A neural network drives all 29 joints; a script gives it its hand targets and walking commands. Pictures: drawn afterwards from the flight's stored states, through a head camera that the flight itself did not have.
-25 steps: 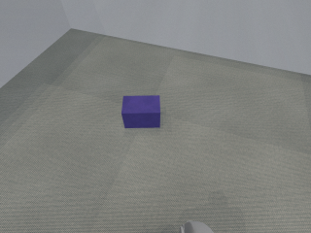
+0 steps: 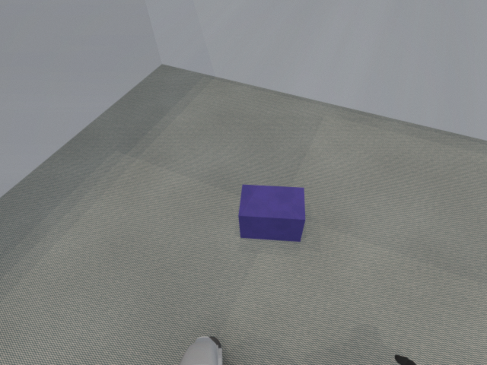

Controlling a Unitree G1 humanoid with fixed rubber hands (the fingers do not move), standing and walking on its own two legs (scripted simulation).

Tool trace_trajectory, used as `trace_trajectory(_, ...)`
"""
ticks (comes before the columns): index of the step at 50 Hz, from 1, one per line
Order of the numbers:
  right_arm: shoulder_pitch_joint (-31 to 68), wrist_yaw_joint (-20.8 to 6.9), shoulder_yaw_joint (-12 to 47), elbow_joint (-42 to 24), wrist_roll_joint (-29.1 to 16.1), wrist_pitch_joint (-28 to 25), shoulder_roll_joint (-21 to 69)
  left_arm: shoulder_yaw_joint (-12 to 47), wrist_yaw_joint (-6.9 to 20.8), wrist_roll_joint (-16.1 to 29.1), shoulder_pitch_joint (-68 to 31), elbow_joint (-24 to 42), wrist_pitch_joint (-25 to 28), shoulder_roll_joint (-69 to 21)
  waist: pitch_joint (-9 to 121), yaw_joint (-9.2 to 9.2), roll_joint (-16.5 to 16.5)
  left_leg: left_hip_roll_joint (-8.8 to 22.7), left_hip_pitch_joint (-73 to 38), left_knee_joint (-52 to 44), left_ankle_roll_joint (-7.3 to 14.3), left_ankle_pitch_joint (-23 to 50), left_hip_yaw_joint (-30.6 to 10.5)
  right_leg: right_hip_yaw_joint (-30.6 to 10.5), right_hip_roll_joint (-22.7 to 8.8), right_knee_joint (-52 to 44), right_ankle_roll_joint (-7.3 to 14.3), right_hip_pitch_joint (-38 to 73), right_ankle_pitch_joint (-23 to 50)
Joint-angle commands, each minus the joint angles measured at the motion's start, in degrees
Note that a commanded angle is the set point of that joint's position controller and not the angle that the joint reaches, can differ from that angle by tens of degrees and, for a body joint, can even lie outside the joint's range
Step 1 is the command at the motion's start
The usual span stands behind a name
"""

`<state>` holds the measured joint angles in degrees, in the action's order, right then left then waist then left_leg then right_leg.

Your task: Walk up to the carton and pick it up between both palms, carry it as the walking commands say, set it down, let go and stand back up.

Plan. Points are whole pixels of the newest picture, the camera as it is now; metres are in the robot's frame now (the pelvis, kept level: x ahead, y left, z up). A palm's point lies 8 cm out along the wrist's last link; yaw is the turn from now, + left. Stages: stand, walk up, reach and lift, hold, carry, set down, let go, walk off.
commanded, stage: walk up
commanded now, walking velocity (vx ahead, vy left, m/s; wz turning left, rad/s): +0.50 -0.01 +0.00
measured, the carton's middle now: (271, 213) +0.83 -0.02 -0.67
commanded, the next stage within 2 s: none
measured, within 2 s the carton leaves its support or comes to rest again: neither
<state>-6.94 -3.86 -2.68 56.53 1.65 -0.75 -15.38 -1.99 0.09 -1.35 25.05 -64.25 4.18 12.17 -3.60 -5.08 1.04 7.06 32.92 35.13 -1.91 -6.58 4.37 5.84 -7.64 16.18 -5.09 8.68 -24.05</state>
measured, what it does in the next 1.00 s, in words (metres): walks ahead: left foot, then right foot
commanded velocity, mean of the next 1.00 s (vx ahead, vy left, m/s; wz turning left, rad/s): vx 0.31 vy -0.02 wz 0.00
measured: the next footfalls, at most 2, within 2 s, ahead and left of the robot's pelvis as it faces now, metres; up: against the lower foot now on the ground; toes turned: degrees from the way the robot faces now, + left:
left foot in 0.04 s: +0.23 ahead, +0.18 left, +0.00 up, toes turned +9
right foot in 0.56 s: +0.35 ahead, -0.12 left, +0.00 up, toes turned -7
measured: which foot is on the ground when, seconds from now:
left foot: up 0.00-0.02, down 0.04-0.56, up 0.58-1.00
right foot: down 0.00-0.04, up 0.06-0.54, down 0.56-1.00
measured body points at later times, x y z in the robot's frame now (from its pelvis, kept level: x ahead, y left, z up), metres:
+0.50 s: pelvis +0.22 +0.01 +0.02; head +0.22 +0.01 +0.47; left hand +0.35 +0.25 -0.11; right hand +0.13 -0.23 -0.13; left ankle +0.19 +0.18 -0.73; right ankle +0.31 -0.11 -0.70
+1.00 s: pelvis +0.38 +0.00 +0.02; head +0.42 -0.03 +0.47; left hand +0.24 +0.20 -0.10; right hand +0.50 -0.22 -0.14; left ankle +0.44 +0.14 -0.67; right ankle +0.31 -0.12 -0.73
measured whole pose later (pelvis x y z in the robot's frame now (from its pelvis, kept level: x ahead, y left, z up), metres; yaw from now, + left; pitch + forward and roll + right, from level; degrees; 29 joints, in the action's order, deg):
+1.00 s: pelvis +0.38 +0.00 +0.02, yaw +1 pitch +1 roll +3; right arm -4.9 -1.3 -3.7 58.4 2.0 2.6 -11.1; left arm -1.3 -1.8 -2.5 28.4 -64.5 4.4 7.1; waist -4.4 -6.2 -0.9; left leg 2.5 29.2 46.8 -2.7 -11.8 5.7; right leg 6.3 -5.9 19.1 -0.7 -3.4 -16.2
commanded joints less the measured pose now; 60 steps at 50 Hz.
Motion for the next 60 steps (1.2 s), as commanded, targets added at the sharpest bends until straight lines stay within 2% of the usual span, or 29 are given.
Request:
trace_trajectory(1, -24.2, 3.0, -4.3, 4.1, 0.8, -3.7, -11.5, -1.6, 0.5, 1.5, 1.7, 1.7, 0.4, 6.2, 15.0, 13.84, -10.9, 7.2, -48.8, -3.7, 5.9, 1.0, -8.3, 4.9, 3.0, 39.1, 6.5, -34.7, 17.1)
trace_trajectory(2, -31.6, 3.8, -5.2, 4.9, 0.8, -3.8, -16.1, -1.4, 0.6, 2.1, 2.2, 3.7, 0.3, 4.1, 22.4, 14.94, -22.1, 20.7, -55.3, -13.1, 12.0, -5.7, -31.4, -0.4, 6.5, 56.5, 5.6, -42.0, -12.4)
trace_trajectory(3, -28.8, 3.8, -4.4, 3.4, 0.1, -3.0, -15.2, -1.7, 0.4, 1.6, 1.0, 3.3, -0.2, 4.7, 20.4, 13.42, -16.1, 23.2, -50.5, -18.5, 12.3, -12.9, -35.0, -6.7, 3.4, 64.4, 6.3, -44.6, -12.4)
trace_trajectory(4, -23.9, 4.5, -4.3, 2.6, -0.1, -2.5, -15.1, -2.7, 0.5, 1.0, -1.4, 2.8, -0.8, 6.0, 15.1, 11.31, -7.3, 23.9, -42.5, -22.2, 11.1, -18.9, -37.6, -7.4, 3.7, 67.1, 6.1, -46.9, -6.8)
trace_trajectory(5, -18.3, 4.6, -3.4, 1.6, 0.3, -2.2, -11.7, -2.9, 0.9, 0.9, -3.3, 2.5, -1.4, 5.1, 9.5, 9.82, -2.8, 20.1, -31.4, -22.3, 8.9, -23.0, -29.5, -8.1, 1.3, 63.4, 6.3, -43.7, 0.4)
trace_trajectory(7, -10.6, 4.7, -2.7, -0.2, 0.5, -2.7, -8.5, -1.5, 1.2, 0.1, -2.7, 2.4, -2.5, 0.9, 3.7, 6.89, -10.4, 13.4, -18.0, -23.3, 6.0, -19.1, -16.8, -6.9, -1.2, 57.5, 6.3, -37.6, 4.7)
trace_trajectory(9, -10.7, 4.4, -1.8, 0.0, 0.6, -2.7, -6.0, -1.8, 1.5, -0.2, -2.5, 2.1, -3.5, 2.5, 4.9, 5.57, -13.5, 11.4, -16.9, -24.6, 4.9, -18.2, -10.9, -5.0, -1.1, 51.9, 6.2, -34.8, 5.7)
trace_trajectory(12, -13.0, 4.2, -1.4, 1.0, 0.6, -2.8, -4.9, -1.6, 2.0, -0.3, -7.7, 5.6, -4.7, 2.3, 0.8, 6.37, -11.5, 13.1, -13.9, -27.5, 7.6, -19.8, -10.5, -2.7, -0.3, 45.4, 5.3, -36.1, 7.6)
trace_trajectory(16, -14.3, 4.7, -1.2, 1.8, 0.3, -2.3, -5.2, -1.9, 2.8, -0.4, -13.6, 9.2, -5.6, 2.7, -4.9, 6.48, -7.8, 12.6, -13.6, -30.0, 7.4, -21.2, -9.1, -1.2, 0.8, 35.5, 4.0, -37.5, 12.0)
trace_trajectory(22, -17.1, 4.7, -1.9, 3.4, 0.4, -1.5, -7.3, -1.9, 3.2, 0.6, -16.5, 10.4, -4.4, 3.3, -4.1, 7.88, -11.1, 11.1, -17.4, -25.7, 6.7, -16.8, -6.3, 1.0, 3.4, 19.1, 4.1, -27.5, 12.4)
trace_trajectory(23, -16.2, 4.6, -2.0, 3.7, 0.4, -1.4, -7.5, -1.9, 2.9, 0.7, -15.5, 9.9, -4.2, 3.5, -3.8, 7.32, -11.6, 10.8, -16.7, -23.6, 6.5, -16.9, -5.9, 1.2, 3.5, 16.6, 4.2, -24.5, 13.5)
trace_trajectory(25, -16.3, 4.3, -1.6, 3.8, 0.0, -1.4, -5.1, -2.4, 1.7, 0.9, -8.7, 6.9, -2.7, 5.0, 0.2, 4.39, -6.0, 7.4, -15.5, -11.9, 4.1, -14.2, -3.1, 0.1, 3.8, 9.7, 5.0, -13.1, 14.3)
trace_trajectory(26, -17.8, 4.1, -0.5, 3.8, -0.9, -1.2, -1.1, -3.3, 0.9, -0.2, -1.4, 6.0, -1.3, 9.0, 5.8, 0.46, 3.0, 0.3, -11.2, 4.7, 2.0, -20.0, 2.1, -11.2, -6.2, 1.6, 7.2, -3.8, 5.0)
trace_trajectory(27, -17.0, 4.7, 0.5, 2.1, -0.4, -1.1, 3.6, -4.3, -0.1, -0.9, 4.1, 5.3, -0.7, 13.4, 8.2, -1.51, 18.4, -3.2, -0.2, 20.6, 1.2, -31.8, 2.2, -26.2, -20.2, -3.7, 9.4, 1.4, 7.4)
trace_trajectory(28, -15.9, 5.0, -0.3, 2.2, 0.2, -0.6, 2.0, -3.9, -0.7, -1.3, 2.7, 4.9, -0.8, 14.1, 4.2, 0.48, 13.4, -1.2, 1.7, 24.9, 1.3, -27.6, -2.4, -26.6, -20.8, -4.2, 11.0, -3.7, 15.2)
trace_trajectory(31, -12.2, 4.4, -1.1, 2.7, 0.1, -0.5, 0.3, -1.6, -0.6, -1.1, -3.7, 5.0, 0.0, 7.2, -2.8, 3.81, 6.8, 0.8, 0.9, 30.3, 1.6, -19.9, -4.2, -15.9, -12.9, -0.3, 11.6, -10.3, 37.5)
trace_trajectory(33, -14.5, 4.0, -2.1, 4.2, 0.7, 1.5, -0.2, -1.4, -1.2, -0.7, -1.2, 4.6, 0.0, 8.1, -2.4, 4.20, 1.7, 0.0, -0.9, 31.6, 1.4, -14.4, -5.3, -15.7, -15.9, 2.2, 9.7, -13.0, 50.2)
trace_trajectory(37, -12.7, 2.7, -2.0, 4.0, -0.4, 2.9, 1.6, -0.4, -1.0, 0.1, -1.2, 4.2, 1.1, 4.8, 2.1, 4.88, 8.1, -2.2, -0.7, 30.3, 0.5, -5.2, -2.2, -7.2, -10.0, 1.6, 9.1, -10.6, 52.2)
trace_trajectory(47, 4.0, 2.6, -0.7, -1.7, 0.4, 2.5, 4.0, -0.8, -2.4, -1.4, 7.0, 0.8, 0.7, 2.7, -0.2, -0.67, 11.8, -4.3, 1.0, 9.3, -1.0, -6.3, 1.6, -7.3, -11.0, 1.1, 11.0, -7.1, 47.4)
trace_trajectory(49, 2.2, 4.3, -0.4, -1.9, -0.6, 2.0, 4.7, -0.6, -2.5, -1.0, 4.3, 2.0, -0.2, 2.3, -0.2, 1.60, 16.5, -7.3, -7.5, -0.4, 0.6, -8.5, 1.9, -3.6, -7.1, 4.8, 10.4, -8.9, 64.5)
trace_trajectory(50, 0.2, 4.7, 0.0, -1.9, -0.6, 1.0, 4.9, -0.8, -2.7, -0.4, 5.0, 1.7, -1.0, 2.7, 3.0, 2.76, 19.8, -8.9, -13.2, -5.7, 1.1, -7.2, 3.1, -1.4, -2.9, 7.0, 9.2, -8.2, 61.5)
trace_trajectory(51, -4.9, 5.3, -0.4, 0.0, -0.4, 0.1, 4.0, -0.9, -2.8, 0.3, 5.2, 1.0, -1.7, 3.3, 4.4, 4.90, 13.6, -8.6, -19.8, -13.0, 1.5, 1.7, 4.2, 0.4, -1.8, 12.1, 7.9, -10.4, 55.7)
trace_trajectory(52, -9.6, 5.7, -0.9, 2.0, -0.3, -0.6, 1.2, -0.7, -2.8, 1.0, 6.0, 0.4, -2.0, 2.6, 7.7, 6.32, 5.5, -3.5, -29.8, -14.9, 2.7, 15.2, 2.0, 1.2, 0.0, 17.6, 6.5, -15.8, 42.9)
trace_trajectory(53, -13.1, 6.2, -1.6, 3.0, -0.5, -1.2, -2.7, 0.6, -2.5, 1.6, 8.4, 0.7, -2.1, -0.2, 11.9, 7.24, -7.1, 7.2, -39.5, -9.9, 6.1, 48.6, -6.0, 0.1, 2.6, 22.7, 4.6, -22.6, 18.3)
trace_trajectory(54, -13.0, 6.2, -0.8, 2.8, -0.8, -1.1, -2.2, 1.1, -2.5, 2.0, 7.5, 1.8, -3.0, -2.0, 13.6, 7.18, -12.4, 13.6, -41.8, -9.3, 11.6, 65.4, -12.0, -4.1, 4.0, 27.5, 3.7, -27.3, -7.5)
trace_trajectory(55, -11.9, 6.3, -0.7, 1.9, -1.2, -0.8, -2.4, 0.3, -2.9, 1.6, 5.0, 2.5, -3.6, -2.5, 12.5, 5.96, -11.9, 15.7, -36.0, -11.0, 12.8, 61.2, -11.8, -5.7, 2.9, 28.8, 4.0, -27.3, -11.4)
trace_trajectory(56, -9.5, 6.4, -0.2, 2.1, -0.8, -0.4, -0.9, -0.5, -2.8, 2.0, 3.8, 2.0, -4.2, -2.1, 7.7, 5.15, -8.4, 13.1, -28.7, -13.4, 13.7, 47.8, -8.3, -5.9, 3.9, 30.5, 4.1, -25.8, -8.4)
trace_trajectory(58, -3.5, 7.0, 0.4, 0.4, -0.6, -0.1, 0.8, 0.5, -2.7, 1.1, 5.2, 0.2, -5.7, -4.7, 4.5, 3.47, -12.6, 10.4, -26.2, -16.9, 13.0, 29.9, -8.4, -5.3, 4.4, 31.1, 3.3, -25.3, -6.9)
trace_trajectory(60, -3.1, 7.0, 0.3, 0.0, -0.5, 0.2, 0.6, -0.6, -3.0, 0.3, 4.4, 0.5, -6.6, -1.7, 5.6, 3.08, -13.2, 8.9, -22.1, -18.1, 11.6, 21.6, -9.0, -6.2, 4.7, 32.4, 2.4, -24.3, -5.7)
